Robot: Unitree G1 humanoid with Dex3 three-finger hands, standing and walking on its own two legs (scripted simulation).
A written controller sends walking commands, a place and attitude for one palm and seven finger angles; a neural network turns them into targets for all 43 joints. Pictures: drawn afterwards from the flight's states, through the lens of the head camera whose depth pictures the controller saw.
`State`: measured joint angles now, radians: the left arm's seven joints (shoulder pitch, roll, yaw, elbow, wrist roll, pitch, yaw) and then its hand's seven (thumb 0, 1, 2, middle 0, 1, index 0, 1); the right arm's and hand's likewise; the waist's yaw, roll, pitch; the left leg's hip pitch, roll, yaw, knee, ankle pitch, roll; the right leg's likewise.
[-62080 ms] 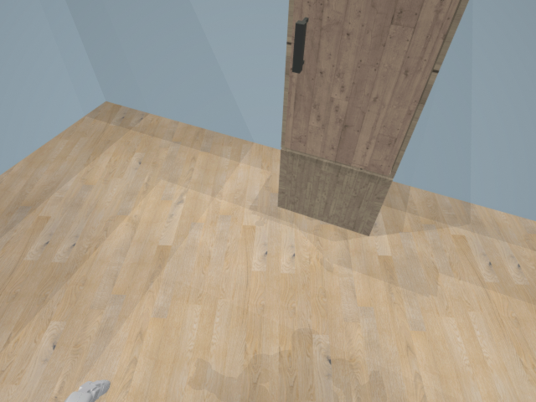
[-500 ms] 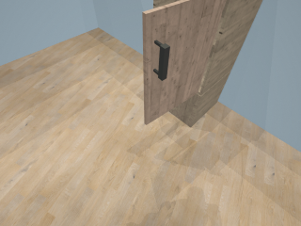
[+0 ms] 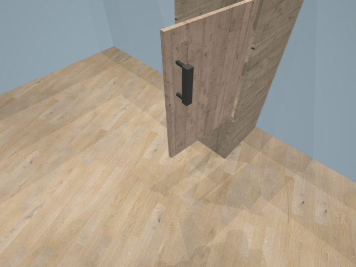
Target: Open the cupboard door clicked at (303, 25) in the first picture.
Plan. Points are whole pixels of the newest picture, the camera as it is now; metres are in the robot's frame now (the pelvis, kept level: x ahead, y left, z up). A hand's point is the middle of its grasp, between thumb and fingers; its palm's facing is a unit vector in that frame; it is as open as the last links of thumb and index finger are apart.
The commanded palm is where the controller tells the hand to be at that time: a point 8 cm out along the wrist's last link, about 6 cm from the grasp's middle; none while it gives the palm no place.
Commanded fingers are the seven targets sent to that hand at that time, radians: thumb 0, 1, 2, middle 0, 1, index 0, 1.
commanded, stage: let the arm hang, fingers relaxed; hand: left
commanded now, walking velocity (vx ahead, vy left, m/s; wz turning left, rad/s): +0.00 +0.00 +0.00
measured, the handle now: (183, 83) +0.64 +0.02 +0.05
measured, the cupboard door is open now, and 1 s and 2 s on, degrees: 83 83 83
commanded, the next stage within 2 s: look to check the result in 0.10 s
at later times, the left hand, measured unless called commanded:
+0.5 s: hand out of the picture +0.06 +0.21 -0.16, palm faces +0.02 -0.96 -0.28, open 7.4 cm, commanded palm none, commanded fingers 0.00 0.90 0.90 -0.20 -0.30 -0.20 -0.30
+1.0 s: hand out of the picture +0.09 +0.20 -0.16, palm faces +0.01 -0.96 -0.28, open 7.4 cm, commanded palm none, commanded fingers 0.00 0.90 0.90 -0.20 -0.30 -0.20 -0.30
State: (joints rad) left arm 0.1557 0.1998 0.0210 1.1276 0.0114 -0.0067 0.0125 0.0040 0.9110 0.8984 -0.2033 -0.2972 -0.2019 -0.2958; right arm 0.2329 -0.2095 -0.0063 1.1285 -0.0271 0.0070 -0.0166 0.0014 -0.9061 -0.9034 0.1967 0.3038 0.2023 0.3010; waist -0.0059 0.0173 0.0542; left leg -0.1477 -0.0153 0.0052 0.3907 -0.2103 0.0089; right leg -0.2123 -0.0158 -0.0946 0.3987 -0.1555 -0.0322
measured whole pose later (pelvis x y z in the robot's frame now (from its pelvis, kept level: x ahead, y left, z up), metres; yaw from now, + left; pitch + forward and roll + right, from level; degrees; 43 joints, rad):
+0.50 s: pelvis +0.02 -0.01 +0.00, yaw +0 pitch -2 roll +0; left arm 0.17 0.23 0.02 1.15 0.01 -0.01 0.01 0.00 0.91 0.90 -0.20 -0.30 -0.20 -0.30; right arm 0.18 -0.23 0.00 1.13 -0.02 0.01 -0.02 0.00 -0.91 -0.90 0.20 0.30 0.20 0.30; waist 0.00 0.03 0.07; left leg -0.10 0.00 0.00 0.34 -0.22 0.00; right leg -0.17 0.00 -0.10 0.36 -0.17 -0.04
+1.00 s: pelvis +0.03 -0.01 +0.00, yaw +0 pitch -2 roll +0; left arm 0.13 0.24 0.02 1.14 0.01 -0.02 0.01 0.00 0.91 0.90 -0.20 -0.30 -0.20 -0.30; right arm 0.17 -0.26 0.00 1.14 -0.03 0.00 -0.02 0.00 -0.91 -0.90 0.20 0.30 0.20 0.30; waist 0.00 0.02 0.06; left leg -0.07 0.01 0.00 0.31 -0.21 -0.01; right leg -0.14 0.01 -0.10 0.33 -0.17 -0.05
